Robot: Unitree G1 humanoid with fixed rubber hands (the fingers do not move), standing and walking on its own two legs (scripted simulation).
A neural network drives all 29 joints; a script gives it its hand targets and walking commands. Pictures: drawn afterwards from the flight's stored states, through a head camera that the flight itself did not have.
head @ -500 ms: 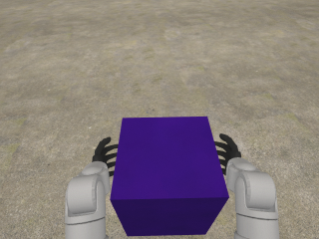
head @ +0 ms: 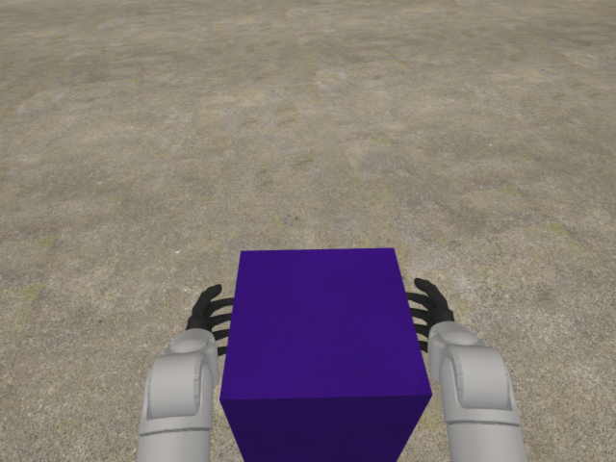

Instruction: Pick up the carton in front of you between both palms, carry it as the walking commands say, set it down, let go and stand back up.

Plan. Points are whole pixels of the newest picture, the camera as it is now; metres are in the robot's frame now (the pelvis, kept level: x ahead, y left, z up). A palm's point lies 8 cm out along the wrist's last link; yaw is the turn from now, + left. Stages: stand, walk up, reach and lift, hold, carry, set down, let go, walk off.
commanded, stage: carry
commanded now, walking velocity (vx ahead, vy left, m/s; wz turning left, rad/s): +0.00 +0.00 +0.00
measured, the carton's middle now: (319, 362) +0.27 +0.00 -0.02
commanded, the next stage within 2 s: none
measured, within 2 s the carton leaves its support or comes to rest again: neither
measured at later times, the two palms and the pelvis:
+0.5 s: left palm (205, 337) +0.28 +0.15 +0.04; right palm (431, 330) +0.28 -0.15 +0.04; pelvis -0.01 +0.00 +0.00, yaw +0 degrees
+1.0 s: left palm (216, 309) +0.32 +0.14 +0.05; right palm (430, 304) +0.32 -0.16 +0.04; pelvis +0.04 -0.01 +0.00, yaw +0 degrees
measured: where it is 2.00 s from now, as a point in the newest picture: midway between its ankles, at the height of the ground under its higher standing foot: (306, 460)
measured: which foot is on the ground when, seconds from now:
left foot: down 0.00-1.00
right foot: down 0.00-1.00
